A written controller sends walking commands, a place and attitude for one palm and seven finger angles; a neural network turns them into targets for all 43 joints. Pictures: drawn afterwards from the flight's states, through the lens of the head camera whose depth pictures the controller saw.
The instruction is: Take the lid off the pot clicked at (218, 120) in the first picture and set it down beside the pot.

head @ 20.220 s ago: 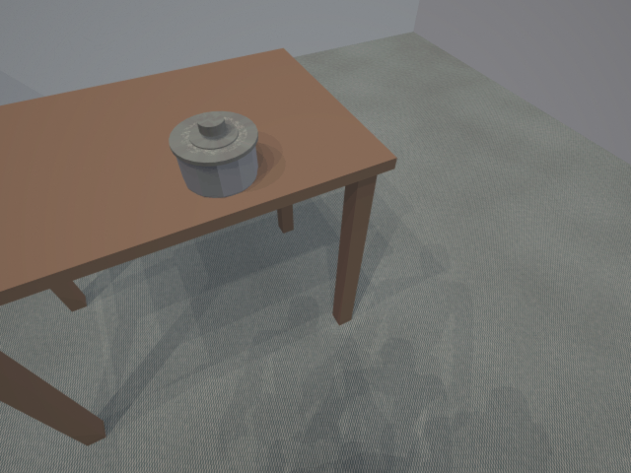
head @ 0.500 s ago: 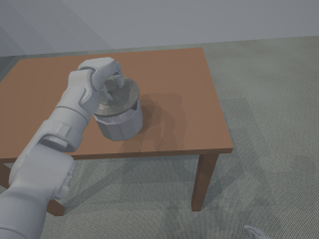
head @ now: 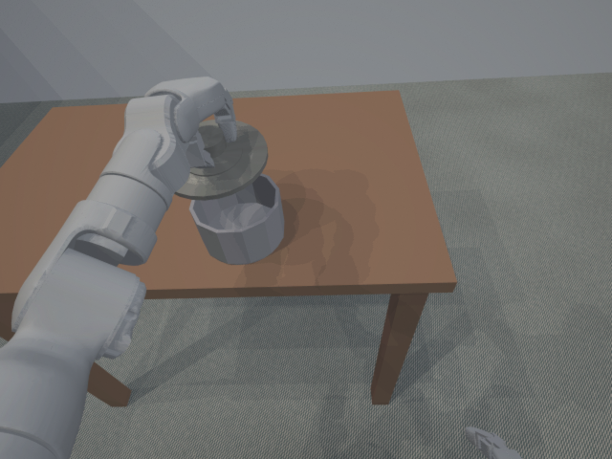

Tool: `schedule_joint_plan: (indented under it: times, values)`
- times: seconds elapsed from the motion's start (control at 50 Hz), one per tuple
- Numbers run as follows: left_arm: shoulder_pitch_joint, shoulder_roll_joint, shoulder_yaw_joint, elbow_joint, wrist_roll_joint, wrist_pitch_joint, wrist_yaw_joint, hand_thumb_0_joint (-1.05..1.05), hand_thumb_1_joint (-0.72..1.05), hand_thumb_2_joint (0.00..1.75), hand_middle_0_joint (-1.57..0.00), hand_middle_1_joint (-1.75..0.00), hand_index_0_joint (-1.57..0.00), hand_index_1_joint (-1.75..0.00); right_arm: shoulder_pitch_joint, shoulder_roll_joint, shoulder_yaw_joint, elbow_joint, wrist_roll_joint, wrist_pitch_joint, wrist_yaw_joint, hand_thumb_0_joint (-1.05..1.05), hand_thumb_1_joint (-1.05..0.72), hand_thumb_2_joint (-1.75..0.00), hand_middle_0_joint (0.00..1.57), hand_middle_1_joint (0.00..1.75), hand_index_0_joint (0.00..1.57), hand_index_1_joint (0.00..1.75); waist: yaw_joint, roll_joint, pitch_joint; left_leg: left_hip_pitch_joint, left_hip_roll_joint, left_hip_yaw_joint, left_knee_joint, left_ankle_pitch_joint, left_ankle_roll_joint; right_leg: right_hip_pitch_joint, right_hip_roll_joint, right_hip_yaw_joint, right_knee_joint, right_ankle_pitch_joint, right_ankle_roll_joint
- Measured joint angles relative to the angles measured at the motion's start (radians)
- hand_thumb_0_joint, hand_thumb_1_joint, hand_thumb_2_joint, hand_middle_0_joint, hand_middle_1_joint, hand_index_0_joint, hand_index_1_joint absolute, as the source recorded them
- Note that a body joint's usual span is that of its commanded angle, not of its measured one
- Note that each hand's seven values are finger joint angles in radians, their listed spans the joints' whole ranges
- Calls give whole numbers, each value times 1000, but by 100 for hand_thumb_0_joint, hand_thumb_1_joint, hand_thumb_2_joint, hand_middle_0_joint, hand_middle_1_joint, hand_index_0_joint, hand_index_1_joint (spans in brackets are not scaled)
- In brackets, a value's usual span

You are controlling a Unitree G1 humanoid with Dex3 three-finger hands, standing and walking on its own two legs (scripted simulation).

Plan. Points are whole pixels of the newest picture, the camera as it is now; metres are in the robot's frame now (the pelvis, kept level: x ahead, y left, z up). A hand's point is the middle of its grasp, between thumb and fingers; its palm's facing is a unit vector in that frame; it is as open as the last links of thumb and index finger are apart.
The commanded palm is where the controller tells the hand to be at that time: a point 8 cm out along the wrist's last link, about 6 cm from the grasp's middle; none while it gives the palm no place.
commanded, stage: lift the lid straight up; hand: left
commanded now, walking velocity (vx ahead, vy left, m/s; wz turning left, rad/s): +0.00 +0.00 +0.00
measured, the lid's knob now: (207, 142) +0.49 +0.13 +0.18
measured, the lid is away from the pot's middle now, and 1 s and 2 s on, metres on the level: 0.01 0.01 0.14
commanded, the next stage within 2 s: move the lid sideways beside the pot in 0.80 s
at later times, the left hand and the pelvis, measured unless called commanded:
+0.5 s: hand (192, 109) +0.47 +0.13 +0.24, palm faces -0.25 -0.04 -0.97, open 7.8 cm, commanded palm +0.46 +0.13 +0.31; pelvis +0.00 +0.01 +0.00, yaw +0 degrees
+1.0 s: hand (186, 103) +0.47 +0.13 +0.25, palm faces -0.24 -0.04 -0.97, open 7.8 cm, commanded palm +0.46 +0.15 +0.32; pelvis +0.00 +0.01 +0.00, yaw +0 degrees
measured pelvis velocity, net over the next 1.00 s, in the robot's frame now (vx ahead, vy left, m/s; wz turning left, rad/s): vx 0.00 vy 0.01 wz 0.00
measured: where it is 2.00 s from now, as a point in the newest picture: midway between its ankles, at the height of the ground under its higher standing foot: outside the picture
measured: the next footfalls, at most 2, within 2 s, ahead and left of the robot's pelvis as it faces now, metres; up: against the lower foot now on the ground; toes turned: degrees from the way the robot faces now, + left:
none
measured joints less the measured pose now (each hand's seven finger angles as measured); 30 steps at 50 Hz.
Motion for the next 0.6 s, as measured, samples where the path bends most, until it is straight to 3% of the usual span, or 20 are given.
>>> schedule_joint_plan:
  times: [0.6]
  values:
    - [-165, 9, 5, 73, 25, 44, -81, -2, 22, 75, -70, -98, -65, -94, 22, -6, 1, 6, -8, -37, 1, 1, -91, -90, 20, 29, 20, 30, -8, -4, -6, -2, -9, 3, -13, 5, 9, -4, -9, 4, -8, 4, 9]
